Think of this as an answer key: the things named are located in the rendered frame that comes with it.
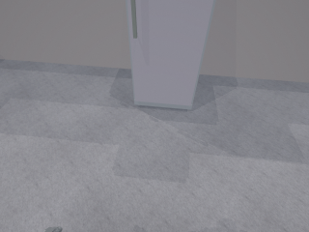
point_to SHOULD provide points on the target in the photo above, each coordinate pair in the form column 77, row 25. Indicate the fridge door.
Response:
column 167, row 53

